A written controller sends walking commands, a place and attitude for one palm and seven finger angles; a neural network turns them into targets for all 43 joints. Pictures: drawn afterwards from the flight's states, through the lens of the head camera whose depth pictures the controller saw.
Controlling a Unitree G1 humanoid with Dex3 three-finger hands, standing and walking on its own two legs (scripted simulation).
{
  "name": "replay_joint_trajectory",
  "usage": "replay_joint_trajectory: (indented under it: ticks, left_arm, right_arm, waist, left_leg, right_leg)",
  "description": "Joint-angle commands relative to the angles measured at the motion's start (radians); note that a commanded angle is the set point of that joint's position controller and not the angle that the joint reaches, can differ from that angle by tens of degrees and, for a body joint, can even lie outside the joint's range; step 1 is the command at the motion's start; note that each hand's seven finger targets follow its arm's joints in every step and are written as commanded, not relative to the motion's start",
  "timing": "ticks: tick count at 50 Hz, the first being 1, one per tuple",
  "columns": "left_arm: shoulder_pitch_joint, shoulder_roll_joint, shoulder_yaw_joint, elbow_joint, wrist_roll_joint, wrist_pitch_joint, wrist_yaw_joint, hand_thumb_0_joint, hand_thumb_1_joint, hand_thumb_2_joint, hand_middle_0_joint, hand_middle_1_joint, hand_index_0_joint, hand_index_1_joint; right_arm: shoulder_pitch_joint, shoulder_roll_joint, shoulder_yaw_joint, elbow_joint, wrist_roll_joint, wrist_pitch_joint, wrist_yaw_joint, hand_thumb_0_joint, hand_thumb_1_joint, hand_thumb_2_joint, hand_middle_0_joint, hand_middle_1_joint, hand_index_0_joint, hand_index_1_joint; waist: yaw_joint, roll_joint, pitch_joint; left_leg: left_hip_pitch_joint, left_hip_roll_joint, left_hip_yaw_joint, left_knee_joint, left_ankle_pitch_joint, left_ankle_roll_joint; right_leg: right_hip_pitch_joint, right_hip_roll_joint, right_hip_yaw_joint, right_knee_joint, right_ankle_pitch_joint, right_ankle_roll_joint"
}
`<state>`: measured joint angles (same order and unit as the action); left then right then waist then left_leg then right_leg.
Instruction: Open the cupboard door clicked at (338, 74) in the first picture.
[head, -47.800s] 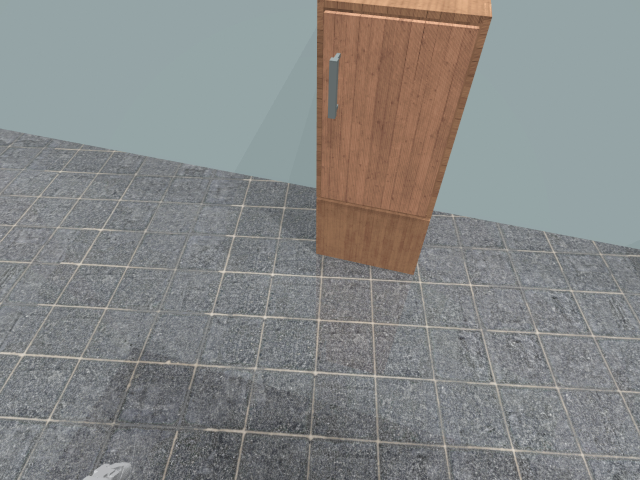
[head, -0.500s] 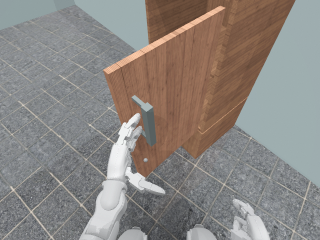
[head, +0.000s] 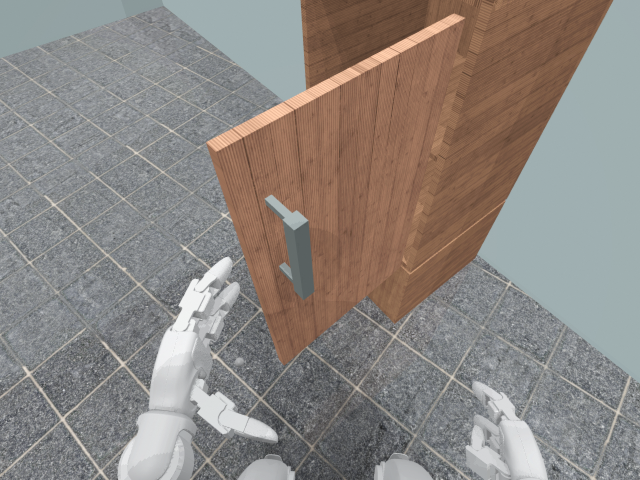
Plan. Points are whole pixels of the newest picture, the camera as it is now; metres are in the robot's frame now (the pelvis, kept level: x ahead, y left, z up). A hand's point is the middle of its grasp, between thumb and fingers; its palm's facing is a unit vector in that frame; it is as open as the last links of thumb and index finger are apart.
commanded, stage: slide the hand sideways off the handle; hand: left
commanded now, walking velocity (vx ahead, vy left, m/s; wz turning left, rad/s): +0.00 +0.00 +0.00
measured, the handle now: (290, 250) +0.38 +0.07 +0.07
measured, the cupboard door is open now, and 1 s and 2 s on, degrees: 93 93 93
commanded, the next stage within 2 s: draw the hand back to the body in 0.10 s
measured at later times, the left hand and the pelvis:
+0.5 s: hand (180, 365) +0.22 +0.15 +0.10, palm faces -0.02 -1.00 -0.07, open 16.3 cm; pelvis +0.00 +0.02 +0.01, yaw +0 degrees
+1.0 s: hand (64, 352) +0.21 +0.23 +0.16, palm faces +0.25 -0.89 -0.37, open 13.9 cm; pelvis +0.02 +0.03 +0.06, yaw +0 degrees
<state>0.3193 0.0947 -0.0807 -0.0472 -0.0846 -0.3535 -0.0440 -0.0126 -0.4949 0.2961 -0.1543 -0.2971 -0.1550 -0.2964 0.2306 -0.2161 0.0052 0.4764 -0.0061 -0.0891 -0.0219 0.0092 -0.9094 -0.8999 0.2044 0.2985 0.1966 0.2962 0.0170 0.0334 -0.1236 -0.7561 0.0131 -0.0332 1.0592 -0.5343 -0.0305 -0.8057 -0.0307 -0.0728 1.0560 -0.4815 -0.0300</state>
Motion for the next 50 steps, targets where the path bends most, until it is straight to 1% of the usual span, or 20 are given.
replay_joint_trajectory:
  ticks: [1,7,10,12,15,19,20,22,26,28,30,34,35,36,37,38,39,40,42,50]
  left_arm:
    - [-0.044,0.077,0.051,-0.239,-0.027,-0.079,-0.038,0.0,-0.5,0.3,-0.15,-0.3,-0.15,-0.3]
    - [-0.062,0.074,0.052,-0.277,-0.063,-0.079,-0.076,0.0,-0.5,0.3,-0.15,-0.3,-0.15,-0.3]
    - [-0.071,0.06,0.023,-0.295,-0.057,-0.075,-0.071,0.0,-0.5,0.3,-0.15,-0.3,-0.15,-0.3]
    - [-0.044,0.106,0.065,-0.355,-0.057,-0.064,-0.058,0.0,-0.5,0.3,-0.15,-0.3,-0.15,-0.3]
    - [0.061,0.161,0.118,-0.418,-0.056,-0.022,-0.041,0.0,-0.5,0.3,-0.15,-0.3,-0.15,-0.3]
    - [0.057,0.145,0.123,-0.409,-0.07,0.045,-0.032,0.0,-0.5,0.3,-0.15,-0.3,-0.15,-0.3]
    - [0.077,0.137,0.124,-0.395,-0.077,0.059,-0.034,0.0,-0.5,0.3,-0.15,-0.3,-0.15,-0.3]
    - [0.069,0.127,0.11,-0.401,-0.084,0.075,-0.048,0.0,-0.5,0.3,-0.15,-0.3,-0.15,-0.3]
    - [0.104,0.166,0.147,-0.449,-0.104,0.089,-0.08,0.0,-0.5,0.3,-0.15,-0.3,-0.15,-0.3]
    - [0.087,0.18,0.155,-0.485,-0.109,0.089,-0.091,0.0,-0.5,0.3,-0.15,-0.3,-0.15,-0.3]
    - [0.092,0.208,0.189,-0.51,-0.116,0.089,-0.092,0.0,-0.5,0.3,-0.15,-0.3,-0.15,-0.3]
    - [0.12,0.226,0.241,-0.532,-0.142,0.097,-0.103,0.0,-0.36,0.36,-0.155,-0.3,-0.155,-0.3]
    - [0.13,0.241,0.264,-0.515,-0.148,0.107,-0.104,0.0,-0.325,0.375,-0.156,-0.3,-0.156,-0.3]
    - [0.131,0.367,0.265,-0.574,-0.001,0.151,0.012,0.0,-0.29,0.39,-0.158,-0.3,-0.158,-0.3]
    - [0.176,0.297,0.248,-0.554,0.01,0.185,0.066,0.0,-0.255,0.405,-0.159,-0.3,-0.159,-0.3]
    - [0.187,0.265,0.223,-0.567,0.019,0.201,0.088,0.0,-0.22,0.42,-0.16,-0.3,-0.16,-0.3]
    - [0.196,0.261,0.219,-0.569,0.033,0.214,0.106,0.0,-0.185,0.435,-0.161,-0.3,-0.161,-0.3]
    - [0.199,0.28,0.238,-0.553,0.041,0.228,0.122,0.0,-0.15,0.45,-0.162,-0.3,-0.162,-0.3]
    - [0.175,0.291,0.244,-0.569,0.053,0.234,0.144,0.0,-0.08,0.48,-0.165,-0.3,-0.165,-0.3]
    - [0.138,0.354,0.334,-0.555,0.074,0.231,0.192,0.0,0.2,0.6,-0.175,-0.3,-0.175,-0.3]
  right_arm:
    - [-0.047,-0.099,-0.04,-0.155,0.003,-0.067,-0.014,0.0,-0.9,-0.9,0.2,0.3,0.2,0.3]
    - [-0.048,-0.106,-0.039,-0.157,0.006,-0.093,-0.024,0.0,-0.9,-0.9,0.2,0.3,0.2,0.3]
    - [-0.043,-0.111,-0.04,-0.165,0.008,-0.105,-0.026,0.0,-0.9,-0.9,0.2,0.3,0.2,0.3]
    - [-0.037,-0.111,-0.041,-0.173,0.01,-0.106,-0.026,0.0,-0.9,-0.9,0.2,0.3,0.2,0.3]
    - [-0.022,-0.11,-0.038,-0.201,0.016,-0.095,-0.029,0.0,-0.9,-0.9,0.2,0.3,0.2,0.3]
    - [-0.031,-0.105,-0.022,-0.204,0.028,-0.084,-0.035,0.0,-0.9,-0.9,0.2,0.3,0.2,0.3]
    - [-0.037,-0.107,-0.021,-0.206,0.03,-0.083,-0.038,0.0,-0.9,-0.9,0.2,0.3,0.2,0.3]
    - [-0.036,-0.113,-0.014,-0.206,0.031,-0.09,-0.04,0.0,-0.9,-0.9,0.2,0.3,0.2,0.3]
    - [-0.031,-0.121,-0.011,-0.208,0.031,-0.108,-0.046,0.0,-0.9,-0.9,0.2,0.3,0.2,0.3]
    - [-0.031,-0.121,-0.006,-0.209,0.033,-0.116,-0.047,0.0,-0.9,-0.9,0.2,0.3,0.2,0.3]
    - [-0.029,-0.12,-0.004,-0.204,0.032,-0.125,-0.049,0.0,-0.9,-0.9,0.2,0.3,0.2,0.3]
    - [-0.029,-0.114,-0.002,-0.191,0.037,-0.139,-0.051,0.0,-0.9,-0.9,0.2,0.3,0.2,0.3]
    - [-0.032,-0.117,-0.002,-0.184,0.038,-0.139,-0.052,0.0,-0.9,-0.9,0.2,0.3,0.2,0.3]
    - [-0.037,-0.112,-0.004,-0.177,0.026,-0.117,-0.079,0.0,-0.9,-0.9,0.2,0.3,0.2,0.3]
    - [-0.026,-0.092,0.002,-0.173,0.022,-0.109,-0.087,0.0,-0.9,-0.9,0.2,0.3,0.2,0.3]
    - [-0.026,-0.094,0.005,-0.171,0.019,-0.107,-0.087,0.0,-0.9,-0.9,0.2,0.3,0.2,0.3]
    - [-0.029,-0.093,0.006,-0.158,0.018,-0.101,-0.088,0.0,-0.9,-0.9,0.2,0.3,0.2,0.3]
    - [-0.043,-0.096,0.005,-0.147,0.018,-0.096,-0.09,0.0,-0.9,-0.9,0.2,0.3,0.2,0.3]
    - [-0.051,-0.101,0.008,-0.137,0.015,-0.093,-0.095,0.0,-0.9,-0.9,0.2,0.3,0.2,0.3]
    - [-0.099,-0.106,0.013,-0.073,0.006,-0.112,-0.105,0.0,-0.9,-0.9,0.2,0.3,0.2,0.3]
  waist:
    - [-0.024,-0.084,-0.21]
    - [-0.035,-0.058,-0.212]
    - [-0.041,-0.062,-0.217]
    - [-0.019,-0.017,-0.257]
    - [0.009,-0.032,-0.298]
    - [-0.014,-0.048,-0.161]
    - [-0.017,-0.081,-0.142]
    - [-0.023,-0.062,-0.107]
    - [-0.015,-0.062,-0.12]
    - [-0.013,-0.01,-0.105]
    - [-0.004,0.009,-0.098]
    - [0.007,0.03,-0.098]
    - [0.008,-0.004,-0.089]
    - [0.035,0.02,-0.11]
    - [0.013,0.012,-0.06]
    - [0.009,-0.003,-0.045]
    - [0.012,0.026,-0.035]
    - [0.015,-0.004,-0.02]
    - [0.009,-0.013,-0.003]
    - [0.029,-0.003,0.023]
  left_leg:
    - [0.0,-0.045,0.022,-0.097,0.238,0.038]
    - [-0.01,-0.045,0.012,-0.076,0.212,0.036]
    - [0.002,-0.043,0.003,-0.076,0.215,0.039]
    - [0.039,-0.043,0.005,-0.099,0.23,0.037]
    - [0.085,-0.043,0.008,-0.144,0.291,0.04]
    - [0.089,-0.038,0.007,-0.192,0.223,0.037]
    - [0.085,-0.036,0.005,-0.197,0.215,0.041]
    - [0.106,-0.035,0.004,-0.217,0.194,0.039]
    - [0.149,-0.031,-0.001,-0.244,0.217,0.039]
    - [0.169,-0.032,-0.001,-0.26,0.211,0.036]
    - [0.184,-0.029,-0.005,-0.274,0.227,0.035]
    - [0.224,-0.026,-0.006,-0.297,0.275,0.029]
    - [0.22,-0.025,-0.008,-0.301,0.279,0.031]
    - [0.262,-0.018,0.018,-0.348,0.307,0.046]
    - [0.277,-0.021,0.021,-0.362,0.298,0.044]
    - [0.281,-0.02,0.017,-0.372,0.31,0.043]
    - [0.304,-0.016,0.022,-0.381,0.334,0.044]
    - [0.321,-0.013,0.023,-0.389,0.349,0.047]
    - [0.361,-0.01,0.023,-0.42,0.362,0.048]
    - [0.493,-0.006,0.026,-0.546,0.415,0.046]
  right_leg:
    - [0.253,0.011,0.09,-0.166,0.287,0.014]
    - [0.204,0.017,0.079,-0.149,0.219,0.011]
    - [0.179,0.023,0.061,-0.136,0.201,0.008]
    - [0.209,0.023,0.055,-0.137,0.213,0.004]
    - [0.295,0.03,0.043,-0.152,0.282,0.002]
    - [0.274,0.035,0.031,-0.213,0.21,0.012]
    - [0.28,0.038,0.033,-0.232,0.191,0.013]
    - [0.267,0.038,0.025,-0.247,0.164,0.015]
    - [0.305,0.039,0.017,-0.264,0.19,0.015]
    - [0.305,0.04,0.015,-0.27,0.179,0.013]
    - [0.322,0.042,0.01,-0.273,0.187,0.009]
    - [0.361,0.044,0.0,-0.286,0.243,0.008]
    - [0.374,0.046,0.0,-0.297,0.244,0.009]
    - [0.429,0.014,0.053,-0.356,0.26,0.002]
    - [0.42,0.011,0.042,-0.383,0.254,0.007]
    - [0.422,0.01,0.032,-0.389,0.263,0.01]
    - [0.44,0.009,0.03,-0.401,0.281,0.011]
    - [0.458,0.011,0.032,-0.429,0.294,0.011]
    - [0.475,0.013,0.024,-0.449,0.307,0.015]
    - [0.602,0.015,0.014,-0.552,0.336,0.015]
